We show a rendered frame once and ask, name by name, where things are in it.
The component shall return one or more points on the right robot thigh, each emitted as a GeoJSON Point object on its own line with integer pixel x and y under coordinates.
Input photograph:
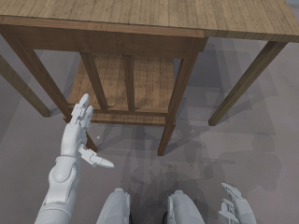
{"type": "Point", "coordinates": [181, 207]}

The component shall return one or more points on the left robot forearm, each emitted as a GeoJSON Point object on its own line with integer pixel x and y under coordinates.
{"type": "Point", "coordinates": [58, 205]}

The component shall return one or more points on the robot right shin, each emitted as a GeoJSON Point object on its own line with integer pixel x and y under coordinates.
{"type": "Point", "coordinates": [169, 220]}

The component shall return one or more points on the table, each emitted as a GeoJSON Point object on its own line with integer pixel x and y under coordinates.
{"type": "Point", "coordinates": [266, 20]}

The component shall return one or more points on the robot right hand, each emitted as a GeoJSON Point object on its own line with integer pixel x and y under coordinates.
{"type": "Point", "coordinates": [238, 212]}

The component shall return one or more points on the robot left hand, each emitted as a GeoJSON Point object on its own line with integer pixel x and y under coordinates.
{"type": "Point", "coordinates": [75, 133]}

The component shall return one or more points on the chair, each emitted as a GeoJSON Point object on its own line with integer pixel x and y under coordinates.
{"type": "Point", "coordinates": [127, 70]}

